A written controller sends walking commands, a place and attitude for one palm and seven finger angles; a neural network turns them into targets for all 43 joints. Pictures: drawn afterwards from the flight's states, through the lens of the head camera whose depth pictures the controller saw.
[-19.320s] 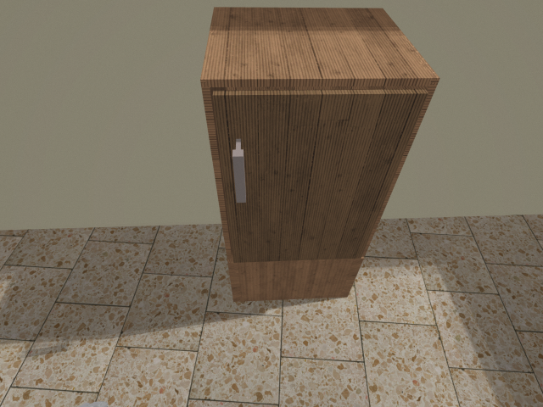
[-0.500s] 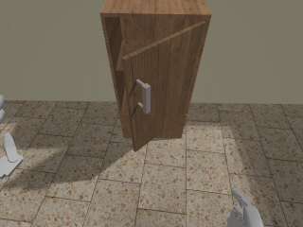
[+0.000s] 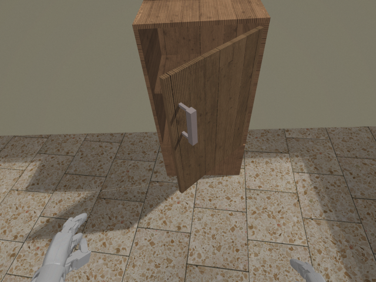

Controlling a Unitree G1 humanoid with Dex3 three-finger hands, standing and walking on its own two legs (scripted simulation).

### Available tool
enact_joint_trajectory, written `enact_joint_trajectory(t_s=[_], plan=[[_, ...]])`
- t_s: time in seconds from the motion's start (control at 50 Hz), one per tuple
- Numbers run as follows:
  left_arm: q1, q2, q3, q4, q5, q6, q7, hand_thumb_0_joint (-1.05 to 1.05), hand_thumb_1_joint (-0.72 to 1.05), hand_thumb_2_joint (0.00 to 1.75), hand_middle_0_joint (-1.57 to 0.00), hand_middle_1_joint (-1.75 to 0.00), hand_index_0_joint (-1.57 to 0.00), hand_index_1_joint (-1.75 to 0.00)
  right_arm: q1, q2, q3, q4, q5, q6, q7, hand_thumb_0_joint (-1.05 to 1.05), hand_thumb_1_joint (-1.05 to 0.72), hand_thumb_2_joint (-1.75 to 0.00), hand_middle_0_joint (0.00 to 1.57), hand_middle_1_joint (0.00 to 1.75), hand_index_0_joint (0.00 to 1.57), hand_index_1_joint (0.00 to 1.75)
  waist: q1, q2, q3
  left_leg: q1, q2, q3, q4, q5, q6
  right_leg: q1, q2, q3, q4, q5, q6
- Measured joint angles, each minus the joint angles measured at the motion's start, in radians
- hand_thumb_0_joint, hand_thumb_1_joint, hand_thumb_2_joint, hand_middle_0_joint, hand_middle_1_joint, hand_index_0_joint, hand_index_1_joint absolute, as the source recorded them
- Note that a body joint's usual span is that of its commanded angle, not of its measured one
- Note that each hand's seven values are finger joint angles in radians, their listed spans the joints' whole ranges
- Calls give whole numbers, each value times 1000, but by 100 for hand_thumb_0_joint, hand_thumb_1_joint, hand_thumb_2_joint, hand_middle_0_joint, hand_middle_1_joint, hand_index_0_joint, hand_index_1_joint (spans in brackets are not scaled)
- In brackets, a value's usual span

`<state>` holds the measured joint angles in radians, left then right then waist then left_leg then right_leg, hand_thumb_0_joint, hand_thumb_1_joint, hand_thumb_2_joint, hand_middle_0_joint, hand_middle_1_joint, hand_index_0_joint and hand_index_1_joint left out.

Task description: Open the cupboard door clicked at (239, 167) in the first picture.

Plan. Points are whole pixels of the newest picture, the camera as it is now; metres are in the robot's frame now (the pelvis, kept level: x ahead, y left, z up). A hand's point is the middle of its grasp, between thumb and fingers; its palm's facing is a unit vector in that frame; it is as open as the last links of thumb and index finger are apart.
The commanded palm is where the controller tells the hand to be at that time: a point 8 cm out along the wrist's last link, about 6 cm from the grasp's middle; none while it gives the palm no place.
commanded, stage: let the arm hang, fingers relaxed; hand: left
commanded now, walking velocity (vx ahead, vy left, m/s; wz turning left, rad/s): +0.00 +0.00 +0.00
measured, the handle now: (187, 124) +0.56 +0.04 -0.01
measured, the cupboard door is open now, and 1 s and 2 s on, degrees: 43 43 43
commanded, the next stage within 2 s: look to check the result in 0.94 s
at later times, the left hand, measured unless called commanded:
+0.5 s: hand out of the picture -0.06 +0.17 -0.16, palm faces +0.05 -0.98 -0.21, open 7.3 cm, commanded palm none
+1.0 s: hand out of the picture -0.02 +0.16 -0.17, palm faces +0.06 -0.98 -0.17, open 7.4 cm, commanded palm none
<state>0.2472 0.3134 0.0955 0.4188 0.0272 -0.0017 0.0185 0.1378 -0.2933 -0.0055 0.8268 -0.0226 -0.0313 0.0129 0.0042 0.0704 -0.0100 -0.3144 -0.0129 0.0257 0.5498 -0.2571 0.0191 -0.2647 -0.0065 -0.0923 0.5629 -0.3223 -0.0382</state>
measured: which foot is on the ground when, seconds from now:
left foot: down 0.00-1.00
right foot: down 0.00-1.00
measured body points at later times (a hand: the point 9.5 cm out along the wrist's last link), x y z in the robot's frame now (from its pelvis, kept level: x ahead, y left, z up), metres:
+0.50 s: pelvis -0.01 +0.00 +0.01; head +0.01 -0.01 +0.46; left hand -0.06 +0.22 -0.15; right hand -0.04 -0.20 -0.16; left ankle +0.02 +0.11 -0.73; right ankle -0.01 -0.09 -0.73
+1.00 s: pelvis +0.00 +0.00 +0.01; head +0.01 +0.00 +0.46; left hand -0.02 +0.21 -0.15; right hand -0.02 -0.20 -0.15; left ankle +0.02 +0.11 -0.73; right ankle -0.01 -0.09 -0.73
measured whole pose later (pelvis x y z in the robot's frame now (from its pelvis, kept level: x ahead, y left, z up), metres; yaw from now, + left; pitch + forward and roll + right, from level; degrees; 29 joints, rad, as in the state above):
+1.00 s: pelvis +0.00 +0.00 +0.01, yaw +0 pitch -2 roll +0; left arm 0.30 0.11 0.02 1.15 0.01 -0.01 0.04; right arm 0.30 -0.11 0.01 1.15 -0.02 0.00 -0.04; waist 0.00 0.00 0.04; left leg -0.19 -0.01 0.02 0.41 -0.19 0.02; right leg -0.14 0.00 -0.09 0.42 -0.25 -0.03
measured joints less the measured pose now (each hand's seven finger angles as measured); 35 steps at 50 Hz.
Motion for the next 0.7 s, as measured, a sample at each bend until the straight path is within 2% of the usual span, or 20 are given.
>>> enact_joint_trajectory(t_s=[0.06, 0.12, 0.16, 0.26, 0.46, 0.7], plan=[[-21, -72, -61, 263, -2, 45, -5, 1, 91, 90, -20, -29, -19, -30, 14, 27, 8, 51, -9, 27, -6, 1, -90, -90, 20, 30, 21, 30, -22, -47, 26, 21, -5, 4, -10, 5, -3, 10, -6, 4, 12, -6, -2], [-7, -143, -99, 444, -10, 56, -5, 1, 92, 90, -20, -29, -19, -29, 47, 59, 22, 112, -10, 44, -13, 1, -91, -90, 20, 30, 20, 30, -26, -92, 55, 48, 0, 1, -38, 19, -7, 40, 1, 1, -21, 10, -4], [-3, -144, -67, 511, -20, 41, 20, -1, 99, 90, -21, -30, -20, -30, 78, 85, 26, 159, -9, 51, -19, 1, -91, -90, 20, 30, 20, 30, -15, -111, 69, 57, 8, -12, -54, 30, -12, 61, 11, -11, -57, 28, -9], [33, -126, -72, 637, -20, 24, 6, -2, 100, 90, -21, -30, -20, -30, 134, 125, 24, 252, -6, 66, -32, 1, -91, -90, 20, 30, 20, 30, 4, -101, 87, 74, 18, -26, -84, 48, -16, 100, 26, -24, -128, 66, -13], [92, -158, -82, 752, -23, 12, 13, 0, 93, 90, -20, -30, -19, -30, 174, 173, 20, 317, 0, 57, -40, 1, -91, -90, 20, 30, 20, 30, 0, -53, 80, 106, 10, -10, -123, 66, -7, 120, 18, -9, -153, 81, -4], [55, -215, -84, 737, -20, -5, 18, 0, 91, 90, -20, -29, -19, -30, 170, 201, 19, 327, -3, 40, -46, 1, -91, -90, 20, 30, 20, 30, -2, -59, 44, 116, 0, -1, -130, 66, 0, 117, 7, 0, -136, 71, 3]])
